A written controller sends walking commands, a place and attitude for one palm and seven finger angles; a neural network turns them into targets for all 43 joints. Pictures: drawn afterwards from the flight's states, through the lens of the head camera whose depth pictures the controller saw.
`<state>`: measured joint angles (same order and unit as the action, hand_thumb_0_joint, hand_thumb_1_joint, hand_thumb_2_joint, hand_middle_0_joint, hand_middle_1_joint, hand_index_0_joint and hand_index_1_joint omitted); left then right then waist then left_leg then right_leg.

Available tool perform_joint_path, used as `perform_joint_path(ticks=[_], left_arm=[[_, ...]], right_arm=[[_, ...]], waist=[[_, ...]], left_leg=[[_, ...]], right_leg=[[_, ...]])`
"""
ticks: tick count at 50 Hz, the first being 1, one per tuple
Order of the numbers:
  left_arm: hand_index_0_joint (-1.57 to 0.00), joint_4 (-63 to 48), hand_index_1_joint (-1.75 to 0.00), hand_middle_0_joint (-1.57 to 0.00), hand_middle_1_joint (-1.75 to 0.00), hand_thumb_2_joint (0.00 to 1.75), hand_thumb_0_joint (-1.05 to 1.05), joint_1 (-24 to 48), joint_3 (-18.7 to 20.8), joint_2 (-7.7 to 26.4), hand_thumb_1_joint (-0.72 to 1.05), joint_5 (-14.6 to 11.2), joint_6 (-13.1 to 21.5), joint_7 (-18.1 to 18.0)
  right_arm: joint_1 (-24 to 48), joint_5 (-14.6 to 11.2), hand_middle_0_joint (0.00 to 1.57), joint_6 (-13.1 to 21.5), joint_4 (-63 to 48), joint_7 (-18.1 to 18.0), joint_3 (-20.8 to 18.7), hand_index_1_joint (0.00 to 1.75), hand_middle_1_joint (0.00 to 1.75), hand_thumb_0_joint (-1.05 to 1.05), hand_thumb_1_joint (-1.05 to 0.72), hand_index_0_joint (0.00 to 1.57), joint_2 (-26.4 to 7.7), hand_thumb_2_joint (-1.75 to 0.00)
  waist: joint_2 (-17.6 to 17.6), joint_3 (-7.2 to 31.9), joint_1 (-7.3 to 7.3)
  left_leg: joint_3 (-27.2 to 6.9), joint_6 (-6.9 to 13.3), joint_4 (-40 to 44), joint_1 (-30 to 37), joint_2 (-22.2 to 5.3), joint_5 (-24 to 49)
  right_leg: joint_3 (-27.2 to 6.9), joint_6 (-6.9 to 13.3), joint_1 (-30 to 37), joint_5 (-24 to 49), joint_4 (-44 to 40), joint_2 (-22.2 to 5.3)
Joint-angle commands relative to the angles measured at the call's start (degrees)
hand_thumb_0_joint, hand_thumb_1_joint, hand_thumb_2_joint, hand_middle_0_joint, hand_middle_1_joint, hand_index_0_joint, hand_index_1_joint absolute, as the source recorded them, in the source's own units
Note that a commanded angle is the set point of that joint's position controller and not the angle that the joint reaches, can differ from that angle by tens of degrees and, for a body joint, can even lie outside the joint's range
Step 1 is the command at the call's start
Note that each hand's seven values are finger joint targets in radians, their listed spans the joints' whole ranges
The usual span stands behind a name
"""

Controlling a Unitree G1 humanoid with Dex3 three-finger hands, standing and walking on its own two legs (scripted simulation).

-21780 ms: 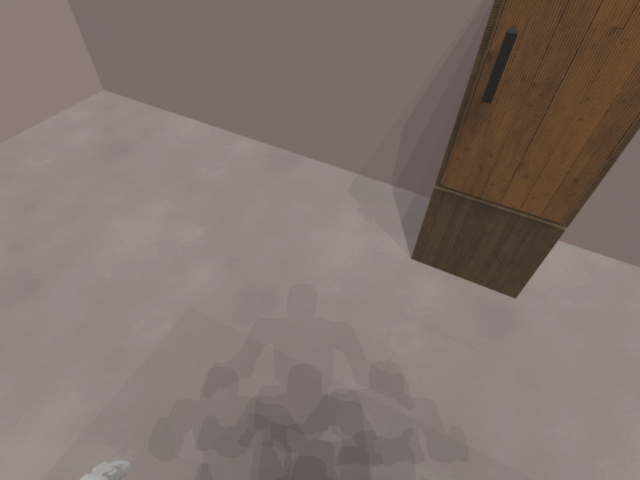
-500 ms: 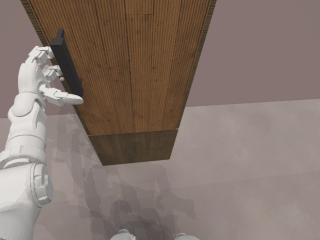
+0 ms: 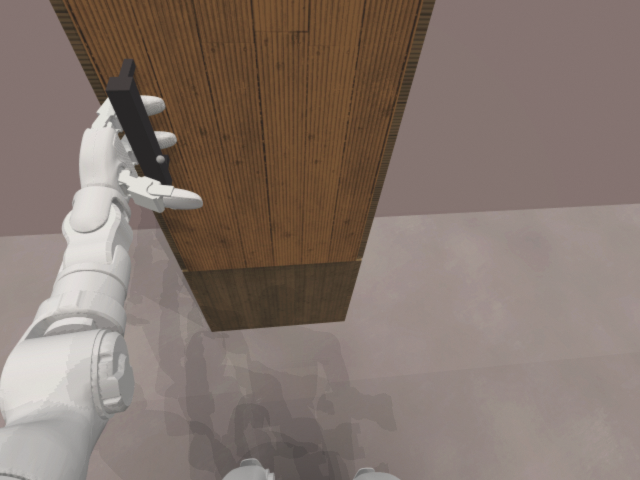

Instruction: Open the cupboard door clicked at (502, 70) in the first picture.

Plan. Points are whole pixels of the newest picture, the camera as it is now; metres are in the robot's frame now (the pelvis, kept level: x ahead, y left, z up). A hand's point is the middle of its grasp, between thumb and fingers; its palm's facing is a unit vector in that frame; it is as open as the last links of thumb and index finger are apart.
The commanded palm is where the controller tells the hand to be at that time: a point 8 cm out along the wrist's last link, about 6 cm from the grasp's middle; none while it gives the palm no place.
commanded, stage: slide the fingers in behind the handle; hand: left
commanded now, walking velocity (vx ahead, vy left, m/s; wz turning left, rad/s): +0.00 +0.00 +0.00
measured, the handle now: (146, 131) +0.54 +0.21 +0.11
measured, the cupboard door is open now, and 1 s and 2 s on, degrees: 0 1 26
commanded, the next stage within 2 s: close the thumb around the handle in 0.40 s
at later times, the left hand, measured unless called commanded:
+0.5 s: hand (161, 161) +0.48 +0.18 +0.11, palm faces +0.09 -1.00 +0.00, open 14.1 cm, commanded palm +0.45 +0.22 +0.11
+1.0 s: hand (159, 161) +0.48 +0.18 +0.11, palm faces +0.07 -1.00 +0.01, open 7.5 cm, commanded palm +0.45 +0.23 +0.11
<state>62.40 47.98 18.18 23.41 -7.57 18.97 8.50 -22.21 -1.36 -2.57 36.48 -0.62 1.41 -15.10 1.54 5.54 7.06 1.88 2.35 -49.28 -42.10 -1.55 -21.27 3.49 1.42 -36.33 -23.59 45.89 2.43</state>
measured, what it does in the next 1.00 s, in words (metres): stands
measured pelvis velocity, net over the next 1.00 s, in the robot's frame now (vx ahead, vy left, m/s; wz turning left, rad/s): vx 0.00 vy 0.00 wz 0.01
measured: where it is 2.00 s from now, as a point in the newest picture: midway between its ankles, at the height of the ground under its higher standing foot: outside the picture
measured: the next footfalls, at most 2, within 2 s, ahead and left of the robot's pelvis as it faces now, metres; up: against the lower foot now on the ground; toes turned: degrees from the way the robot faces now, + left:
none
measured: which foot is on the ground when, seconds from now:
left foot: down 0.00-1.00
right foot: down 0.00-1.00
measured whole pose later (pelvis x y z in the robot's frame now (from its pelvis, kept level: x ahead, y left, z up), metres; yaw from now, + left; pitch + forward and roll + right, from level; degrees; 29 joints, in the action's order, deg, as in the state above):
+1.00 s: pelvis +0.00 +0.00 +0.00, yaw +0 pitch +14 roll -2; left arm 63.9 48.5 17.6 23.4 -7.6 19.3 8.3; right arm -21.4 -1.5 -2.6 37.2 -0.9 1.5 -15.0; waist 1.4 5.2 6.9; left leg 1.6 2.4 -48.8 -41.7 -1.2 -20.9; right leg 3.6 1.4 -35.9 -23.5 45.6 2.2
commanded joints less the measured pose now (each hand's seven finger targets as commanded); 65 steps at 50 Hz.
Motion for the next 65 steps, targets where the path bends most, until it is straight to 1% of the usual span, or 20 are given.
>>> perform_joint_path(ticks=[1, 4, 7, 10, 12, 13, 16, 17, 18, 22, 25, 29, 33, 36, 41, 44, 50, 54, 56, 65], left_arm=[[-0.30, -11.7, -1.20, -0.30, -1.20, 0.30, 0.00, 27.1, 2.1, 13.4, -0.50, -0.2, 3.5, -0.8], [-0.30, -12.7, -1.20, -0.30, -1.20, 0.30, 0.00, 28.2, -0.9, 10.2, -0.50, 0.5, 3.9, -0.6], [-0.30, -12.9, -1.20, -0.30, -1.20, 0.30, 0.00, 27.4, 0.9, 12.5, -0.50, 0.2, 4.4, -0.6], [-0.30, -13.6, -1.20, -0.30, -1.20, 0.30, 0.00, 27.5, -1.3, 9.8, -0.50, -0.2, 4.6, 0.1], [-0.30, -12.8, -1.20, -0.30, -1.20, 0.30, 0.00, 26.9, 0.0, 11.3, -0.50, -0.1, 4.7, 0.0], [-0.30, -13.4, -1.20, -0.30, -1.20, 0.30, 0.00, 28.2, -1.0, 10.2, -0.50, -0.3, 4.6, 0.1], [-0.30, -13.1, -1.20, -0.30, -1.20, 0.30, 0.00, 25.8, 1.6, 13.2, -0.50, -0.5, 4.8, 0.2], [-0.30, -13.7, -1.20, -0.30, -1.20, 0.30, 0.00, 26.9, -0.5, 11.0, -0.50, -0.4, 4.8, 0.4], [-0.30, -13.8, -1.20, -0.30, -1.20, 0.30, 0.00, 26.4, 1.2, 12.4, -0.50, -0.5, 4.9, 0.3], [-0.30, -15.4, -1.20, -0.30, -1.20, 0.30, 0.00, 23.8, -1.1, 8.9, -0.50, -0.9, 5.1, 0.3], [-0.30, -15.7, -1.20, -0.30, -1.20, 0.30, 0.00, 24.1, 0.6, 11.2, -0.50, -1.1, 4.8, 0.1], [-0.32, -14.4, -1.22, -0.32, -1.22, 0.40, 0.00, 22.3, 2.4, 13.3, -0.28, -1.0, 4.4, 0.4], [-0.33, -13.4, -1.25, -0.33, -1.25, 0.49, 0.00, 24.4, 0.6, 11.8, -0.05, -0.7, 3.9, 0.7], [-0.34, -13.0, -1.27, -0.34, -1.27, 0.56, 0.00, 24.7, 2.5, 13.7, 0.12, -1.0, 3.8, 0.6], [-0.36, -14.4, -1.30, -0.36, -1.30, 0.68, 0.00, 26.4, -0.7, 9.8, 0.40, -1.0, 4.7, 0.8], [-0.38, -11.3, -1.31, -0.38, -1.31, 0.76, 0.00, 26.7, 0.7, 11.4, 0.56, -1.1, 4.0, 0.2], [-0.40, -11.7, -1.35, -0.40, -1.35, 0.90, 0.00, 30.4, -0.8, 10.5, 0.90, 0.0, 4.4, -0.1], [-0.40, -11.0, -1.35, -0.40, -1.35, 0.90, 0.00, 28.2, 1.8, 13.0, 0.90, -0.2, 4.8, -0.3], [-0.40, -10.2, -1.35, -0.40, -1.35, 0.90, 0.00, 28.1, 2.3, 13.9, 0.90, -0.1, 4.6, -0.2], [-0.40, -13.4, -1.35, -0.40, -1.35, 0.90, 0.00, 25.6, 1.1, 12.0, 0.90, -0.1, 4.7, -0.1]], right_arm=[[-6.6, 0.4, 0.20, 1.5, -3.6, -0.7, -3.7, 0.30, 0.30, 0.00, -0.90, 0.20, -10.0, -0.90], [-6.2, 0.3, 0.20, 1.7, -3.6, -0.5, -3.8, 0.30, 0.30, 0.00, -0.90, 0.20, -9.5, -0.90], [-6.3, 0.3, 0.20, 1.5, -3.5, -0.6, -3.8, 0.30, 0.30, 0.00, -0.90, 0.20, -9.7, -0.90], [-5.9, 0.1, 0.20, 1.6, -3.6, -0.5, -3.8, 0.30, 0.30, 0.00, -0.90, 0.20, -9.4, -0.90], [-6.0, 0.1, 0.20, 1.6, -3.4, -0.6, -3.8, 0.30, 0.30, 0.00, -0.90, 0.20, -9.6, -0.90], [-5.9, 0.1, 0.20, 1.7, -3.3, -0.6, -3.8, 0.30, 0.30, 0.00, -0.90, 0.20, -9.5, -0.90], [-6.2, 0.2, 0.20, 1.5, -3.4, -0.7, -3.8, 0.30, 0.30, 0.00, -0.90, 0.20, -9.7, -0.90], [-5.8, 0.0, 0.20, 1.5, -3.5, -0.7, -3.8, 0.30, 0.30, 0.00, -0.90, 0.20, -9.4, -0.90], [-6.0, 0.1, 0.20, 1.5, -3.3, -0.7, -3.9, 0.30, 0.30, 0.00, -0.90, 0.20, -9.5, -0.90], [-5.5, 0.0, 0.20, 1.6, -3.5, -0.4, -4.1, 0.30, 0.30, 0.00, -0.90, 0.20, -9.2, -0.90], [-5.4, 0.0, 0.20, 1.4, -3.6, -0.5, -4.1, 0.30, 0.30, 0.00, -0.90, 0.20, -9.6, -0.90], [-4.9, -0.1, 0.20, 1.1, -3.8, -0.8, -3.9, 0.30, 0.30, 0.00, -0.90, 0.20, -9.5, -0.90], [-4.8, -0.2, 0.20, 1.0, -3.6, -0.9, -3.7, 0.30, 0.30, 0.00, -0.90, 0.20, -9.3, -0.90], [-5.0, 0.0, 0.20, 1.0, -3.9, -1.1, -3.7, 0.30, 0.30, 0.00, -0.90, 0.20, -9.7, -0.90], [-4.9, 0.1, 0.20, 1.4, -3.8, -0.9, -3.7, 0.30, 0.30, 0.00, -0.90, 0.20, -9.3, -0.90], [-5.0, 0.1, 0.20, 1.4, -3.4, -1.0, -3.7, 0.30, 0.30, 0.00, -0.90, 0.20, -9.7, -0.90], [-5.5, 0.2, 0.20, 1.7, -2.9, -1.0, -3.7, 0.30, 0.30, 0.00, -0.90, 0.20, -9.7, -0.90], [-6.0, 0.5, 0.20, 1.8, -3.0, -1.0, -3.7, 0.30, 0.30, 0.00, -0.90, 0.20, -9.9, -0.90], [-6.4, 0.5, 0.20, 1.7, -3.0, -1.0, -3.6, 0.30, 0.30, 0.00, -0.90, 0.20, -10.0, -0.90], [-6.1, 0.3, 0.20, 1.3, -3.9, -0.8, -3.9, 0.30, 0.30, 0.00, -0.90, 0.20, -9.7, -0.90]], waist=[[2.5, 22.0, 0.79], [4.3, 22.1, 1.07], [3.4, 23.5, 0.78], [3.5, 22.2, 1.26], [3.1, 22.2, 0.84], [4.2, 21.9, 1.43], [3.5, 22.8, 0.18], [3.8, 22.9, 1.05], [3.8, 23.0, 0.21], [5.1, 24.1, 0.03], [2.4, 23.0, -0.01], [2.1, 22.0, -0.53], [3.6, 19.6, 0.45], [1.7, 20.3, 0.31], [4.8, 21.9, 0.73], [1.5, 20.2, 1.09], [4.2, 21.5, 1.78], [4.1, 23.9, 0.54], [2.9, 23.3, 0.94], [4.9, 22.7, 0.26]], left_leg=[[-5.1, -0.3, 4.6, 22.3, 0.4, 18.2], [-5.1, -0.4, 4.6, 23.7, 0.4, 18.1], [-4.8, -0.2, 4.4, 23.3, 0.5, 19.0], [-4.7, -0.2, 4.5, 23.5, 0.5, 18.4], [-4.6, -0.2, 4.5, 22.8, 0.7, 18.2], [-4.6, -0.1, 4.6, 23.4, 0.6, 18.2], [-4.3, 0.0, 4.5, 22.2, 0.9, 18.5], [-4.3, 0.0, 4.6, 23.1, 0.8, 19.1], [-4.4, -0.1, 4.5, 23.3, 0.8, 19.4], [-4.6, -0.3, 4.2, 26.0, 0.6, 22.4], [-4.2, -0.1, 4.5, 23.8, 0.8, 21.2], [-3.6, 0.1, 4.8, 21.8, 1.1, 20.0], [-3.9, 0.0, 4.9, 22.1, 1.0, 19.3], [-4.1, 0.2, 5.0, 21.6, 1.1, 18.8], [-5.0, -0.4, 4.7, 25.1, 0.7, 20.3], [-4.9, -0.2, 5.1, 22.4, 0.6, 17.3], [-5.7, -0.5, 5.0, 24.1, 0.4, 16.5], [-5.5, -0.6, 4.7, 23.7, 0.5, 17.8], [-5.3, -0.3, 4.6, 22.7, 0.6, 17.9], [-5.0, -0.6, 5.0, 24.2, 0.2, 19.8]], right_leg=[[-2.0, -0.3, 1.2, 18.2, -5.5, 1.2], [-1.9, -0.3, -0.2, 17.8, -5.6, 1.1], [-2.3, -0.3, 1.7, 19.5, -5.5, 1.1], [-2.2, -0.4, 1.2, 19.4, -5.9, 1.2], [-2.3, -0.3, 1.7, 19.5, -5.8, 1.2], [-2.3, -0.4, 1.2, 19.5, -6.0, 1.2], [-2.6, -0.2, 3.7, 20.6, -5.9, 1.1], [-2.6, -0.4, 2.8, 21.1, -5.9, 1.1], [-2.5, -0.3, 3.0, 21.1, -5.8, 1.1], [-2.1, -0.1, 2.2, 22.3, -5.5, 1.4], [-2.3, -0.3, 4.0, 22.9, -5.9, 1.3], [-2.9, -0.5, 5.7, 23.6, -6.2, 1.0], [-2.5, -0.4, 3.3, 22.1, -6.4, 0.9], [-2.7, -0.4, 4.2, 21.7, -6.4, 0.9], [-1.9, -0.1, 1.0, 19.8, -5.7, 1.0], [-2.2, -0.5, 1.1, 18.3, -6.4, 1.0], [-1.9, -0.3, -1.4, 15.9, -6.0, 1.0], [-2.0, -0.2, 0.5, 17.0, -5.6, 1.1], [-2.0, -0.2, 1.1, 17.6, -5.6, 1.2], [-1.7, -0.1, 0.8, 18.5, -5.6, 1.4]])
